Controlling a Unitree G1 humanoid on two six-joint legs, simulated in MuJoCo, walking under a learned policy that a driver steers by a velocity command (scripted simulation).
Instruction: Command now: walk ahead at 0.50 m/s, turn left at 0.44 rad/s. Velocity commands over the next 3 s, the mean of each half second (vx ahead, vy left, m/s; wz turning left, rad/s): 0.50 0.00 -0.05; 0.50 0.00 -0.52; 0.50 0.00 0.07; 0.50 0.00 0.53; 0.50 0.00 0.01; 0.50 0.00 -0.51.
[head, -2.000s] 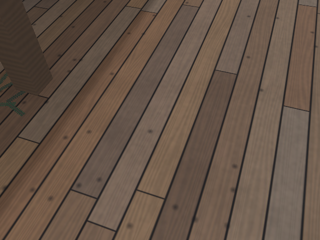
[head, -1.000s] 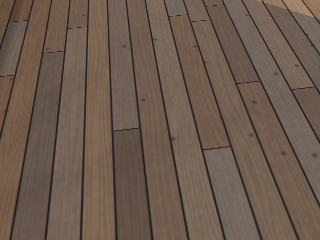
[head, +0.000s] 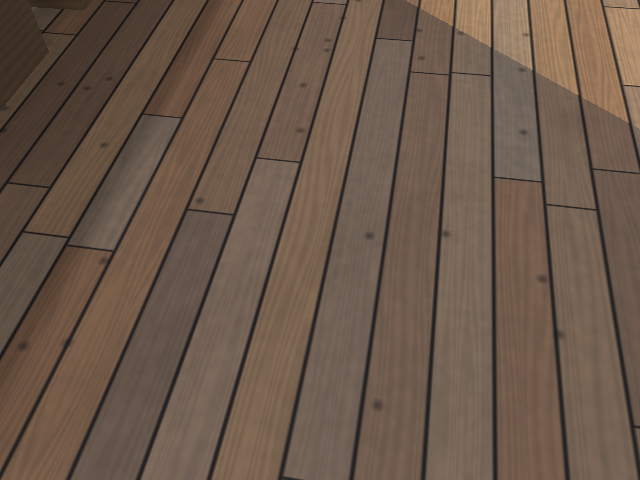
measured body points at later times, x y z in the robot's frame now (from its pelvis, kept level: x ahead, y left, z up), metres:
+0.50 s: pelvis +0.27 +0.06 +0.00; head +0.29 +0.07 +0.45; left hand +0.39 +0.34 -0.12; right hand +0.33 -0.22 -0.11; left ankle +0.27 +0.16 -0.74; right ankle +0.29 -0.10 -0.66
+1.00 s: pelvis +0.52 -0.05 +0.00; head +0.55 -0.08 +0.45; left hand +0.70 +0.19 -0.10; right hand +0.59 -0.36 -0.10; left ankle +0.63 +0.12 -0.66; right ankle +0.52 -0.11 -0.74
